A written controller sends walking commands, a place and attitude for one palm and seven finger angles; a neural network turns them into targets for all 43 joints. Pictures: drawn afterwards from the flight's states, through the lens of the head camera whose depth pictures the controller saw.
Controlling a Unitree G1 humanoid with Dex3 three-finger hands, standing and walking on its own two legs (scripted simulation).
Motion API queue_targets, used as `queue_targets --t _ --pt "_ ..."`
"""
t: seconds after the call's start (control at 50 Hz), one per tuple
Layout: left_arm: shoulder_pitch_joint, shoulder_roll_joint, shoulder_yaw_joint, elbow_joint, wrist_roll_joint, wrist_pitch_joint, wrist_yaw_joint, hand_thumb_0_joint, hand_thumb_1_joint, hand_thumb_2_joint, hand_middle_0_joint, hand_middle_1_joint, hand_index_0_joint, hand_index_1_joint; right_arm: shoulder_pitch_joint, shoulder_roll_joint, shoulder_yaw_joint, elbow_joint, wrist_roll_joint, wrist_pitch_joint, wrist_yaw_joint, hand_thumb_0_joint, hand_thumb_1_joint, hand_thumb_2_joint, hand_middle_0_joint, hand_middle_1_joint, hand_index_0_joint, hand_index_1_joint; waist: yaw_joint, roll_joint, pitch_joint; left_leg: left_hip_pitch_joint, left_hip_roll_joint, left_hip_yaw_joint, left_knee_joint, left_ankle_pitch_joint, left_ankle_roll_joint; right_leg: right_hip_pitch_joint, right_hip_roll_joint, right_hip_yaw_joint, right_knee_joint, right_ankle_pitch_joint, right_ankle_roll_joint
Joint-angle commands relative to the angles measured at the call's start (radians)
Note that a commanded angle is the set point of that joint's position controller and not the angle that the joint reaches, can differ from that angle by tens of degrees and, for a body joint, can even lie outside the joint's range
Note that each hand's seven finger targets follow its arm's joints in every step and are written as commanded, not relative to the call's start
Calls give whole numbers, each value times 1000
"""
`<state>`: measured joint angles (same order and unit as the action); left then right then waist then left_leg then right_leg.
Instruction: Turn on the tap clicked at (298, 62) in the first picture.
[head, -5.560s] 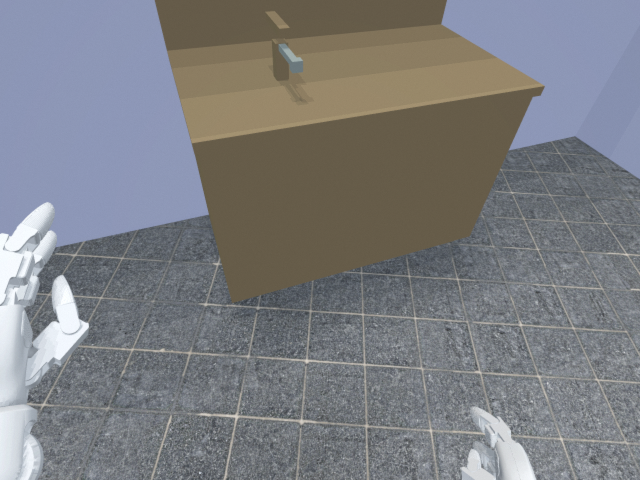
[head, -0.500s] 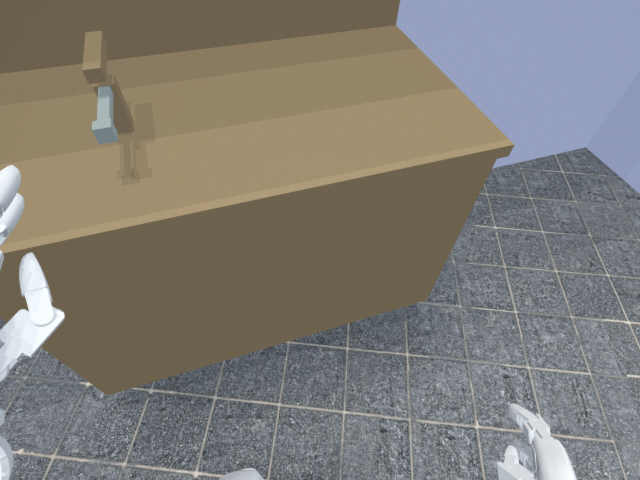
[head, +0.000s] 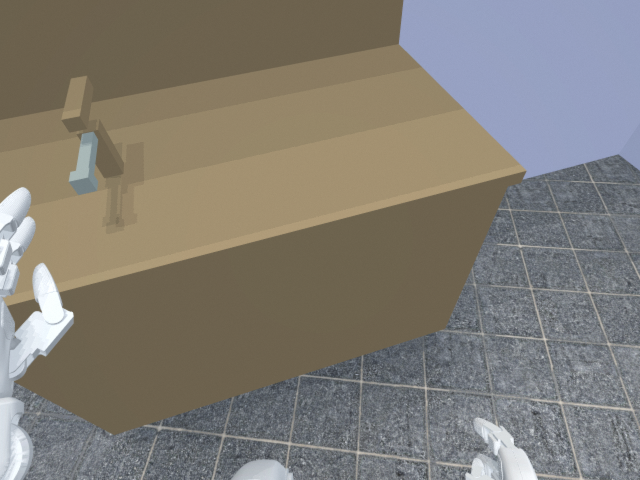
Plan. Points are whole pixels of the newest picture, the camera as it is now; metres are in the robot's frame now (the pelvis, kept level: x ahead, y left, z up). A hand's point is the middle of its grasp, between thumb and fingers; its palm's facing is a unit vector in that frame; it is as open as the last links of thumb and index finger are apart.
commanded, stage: take the last steps up to it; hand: left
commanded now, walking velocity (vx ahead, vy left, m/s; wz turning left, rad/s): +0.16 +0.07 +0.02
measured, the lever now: (83, 181) +0.50 +0.41 +0.08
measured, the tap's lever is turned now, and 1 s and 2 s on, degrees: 0 0 0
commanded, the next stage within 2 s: come to a stop and stand still in 0.18 s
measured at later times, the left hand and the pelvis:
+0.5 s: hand (66, 269) +0.27 +0.26 +0.18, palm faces +0.40 -0.83 -0.38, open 7.4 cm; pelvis +0.05 +0.02 +0.01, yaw +0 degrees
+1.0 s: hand (94, 288) +0.26 +0.24 +0.16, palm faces +0.33 -0.87 -0.36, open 7.4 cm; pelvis +0.03 +0.00 +0.00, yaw -4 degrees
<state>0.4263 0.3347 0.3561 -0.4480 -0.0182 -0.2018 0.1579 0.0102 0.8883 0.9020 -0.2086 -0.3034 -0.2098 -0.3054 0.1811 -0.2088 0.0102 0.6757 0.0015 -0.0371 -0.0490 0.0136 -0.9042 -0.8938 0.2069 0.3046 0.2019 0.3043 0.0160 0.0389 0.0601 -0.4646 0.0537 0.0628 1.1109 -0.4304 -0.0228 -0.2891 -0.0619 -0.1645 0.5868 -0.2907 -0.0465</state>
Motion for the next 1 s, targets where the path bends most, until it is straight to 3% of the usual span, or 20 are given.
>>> queue_targets --t 0.0,0.1,0.18,0.2,0.24,0.26,0.38,0.46,0.54,0.56,0.58,0.6,0.62,0.64,0.7,0.72,0.8,0.82,0.92,0.98 --pt "-10 189 119 -224 0 -79 18 0 900 900 -200 -300 -200 -300 -89 -75 -34 -181 1 -43 -11 0 -900 -900 200 300 200 300 -20 -171 -156 -113 33 -11 -111 60 -5 238 -256 215 -225 572 -94" --pt "37 208 138 -336 -6 -85 33 0 900 900 -200 -300 -200 -300 -82 -78 -53 -229 -5 -56 -14 0 -900 -900 200 300 200 300 15 -174 -184 37 -6 78 -429 122 14 257 -236 191 -206 530 -95" --pt "13 214 145 -361 -11 -75 44 0 900 900 -200 -300 -200 -300 -45 -97 -71 -241 -2 -51 -27 0 -900 -900 200 300 200 300 -13 -84 -197 275 -14 89 -651 283 19 154 -177 149 -105 261 -35" --pt "5 214 145 -356 -12 -79 43 0 900 900 -200 -300 -200 -300 -39 -110 -78 -244 1 -49 -35 0 -900 -900 200 300 200 300 -19 0 -196 348 33 29 -689 286 42 83 -139 133 -19 173 -8" --pt "-7 203 129 -360 -11 -91 40 0 900 900 -200 -300 -200 -300 -36 -127 -80 -259 12 -50 -32 0 -900 -900 200 300 200 300 -14 270 -188 467 323 -373 -785 498 198 -187 21 64 317 -331 53" --pt "5 215 139 -261 -2 -88 34 0 900 900 -200 -300 -200 -300 -47 -113 -67 -242 4 -55 -27 0 -900 -900 200 300 200 300 -19 228 -145 370 351 -412 -838 400 227 -207 28 106 452 -348 45" --pt "-17 155 65 -316 -12 -55 5 0 900 900 -200 -300 -200 -300 -24 -111 -56 -221 -1 -88 0 0 -900 -900 200 300 200 300 -20 148 -165 333 226 -117 -769 651 138 -98 28 84 247 -105 77" --pt "7 167 72 -345 -21 -33 7 0 900 900 -200 -300 -200 -300 -34 -101 -37 -228 -6 -106 4 0 -900 -900 200 300 200 300 -24 190 -175 313 238 -101 -792 575 116 -9 48 59 81 -97 83" --pt "-23 191 111 -302 -14 -25 19 0 900 900 -200 -300 -200 -300 -53 -89 -27 -227 1 -102 -4 0 -900 -900 200 300 200 300 -13 111 -168 220 201 -52 -712 364 69 161 37 63 -172 69 81" --pt "-967 947 652 -332 97 -81 -16 0 900 900 -200 -300 -200 -300 64 -141 -90 -160 -80 -156 -7 0 -900 -900 200 300 200 300 62 -145 -84 -5 134 30 -434 294 49 127 -61 321 -242 292 27" --pt "-513 371 239 124 18 -24 -68 0 900 900 -200 -300 -200 -300 30 -5 -32 -155 -33 -145 -6 0 -900 -900 200 300 200 300 3 -251 -184 114 -24 3 -398 167 25 107 -147 389 -246 434 -76" --pt "-342 325 219 27 -5 -28 -62 0 900 900 -200 -300 -200 -300 -1 -43 -37 -211 -10 -152 -4 0 -900 -900 200 300 200 300 21 -202 -136 139 -25 16 -461 168 21 156 -127 359 -267 665 -4" --pt "-289 166 129 124 -28 -23 -58 0 900 900 -200 -300 -200 -300 -2 -62 -50 -240 19 -171 13 0 -900 -900 200 300 200 300 1 -153 -200 177 -33 33 -526 210 21 245 -145 339 -210 722 11" --pt "-294 222 134 17 -23 -36 -56 0 900 900 -200 -300 -200 -300 2 -102 -56 -231 17 -168 20 0 -900 -900 200 300 200 300 19 -128 -231 217 -34 14 -590 236 32 247 -138 320 -167 646 34" --pt "-105 149 53 -126 -30 -40 -62 0 900 900 -200 -300 -200 -300 -55 -98 -37 -245 13 -150 43 0 -900 -900 200 300 200 300 34 -135 -236 276 -10 -32 -643 313 60 182 -82 261 -207 261 87" --pt "-32 138 44 -144 -33 -34 -57 0 900 900 -200 -300 -200 -300 -78 -93 -36 -252 16 -151 41 0 -900 -900 200 300 200 300 35 -70 -205 299 12 -34 -655 289 68 129 -68 247 -222 159 86" --pt "-55 239 127 -236 -16 -41 -38 0 900 900 -200 -300 -200 -300 -79 -100 -27 -272 1 -141 16 0 -900 -900 200 300 200 300 17 -156 -75 229 -29 -35 -571 99 49 -66 -92 340 -397 -309 32" --pt "-93 309 186 -288 -15 -46 -26 0 900 900 -200 -300 -200 -300 -81 -109 -28 -269 -1 -135 6 0 -900 -900 200 300 200 300 13 -122 -55 240 -28 -41 -577 121 44 -89 -97 337 -398 -324 8" --pt "-205 259 153 -259 -19 -66 -12 0 900 900 -200 -300 -200 -300 -65 -116 -30 -263 -6 -146 -16 0 -900 -900 200 300 200 300 5 78 -45 249 -7 -112 -728 78 53 -34 1 269 -330 -239 21" --pt "-219 208 106 -206 -6 -76 -21 0 900 900 -200 -300 -200 -300 -46 -123 -34 -260 -8 -164 -11 0 -900 -900 200 300 200 300 10 100 -62 200 -1 -129 -779 -7 64 54 35 250 -313 -195 33"
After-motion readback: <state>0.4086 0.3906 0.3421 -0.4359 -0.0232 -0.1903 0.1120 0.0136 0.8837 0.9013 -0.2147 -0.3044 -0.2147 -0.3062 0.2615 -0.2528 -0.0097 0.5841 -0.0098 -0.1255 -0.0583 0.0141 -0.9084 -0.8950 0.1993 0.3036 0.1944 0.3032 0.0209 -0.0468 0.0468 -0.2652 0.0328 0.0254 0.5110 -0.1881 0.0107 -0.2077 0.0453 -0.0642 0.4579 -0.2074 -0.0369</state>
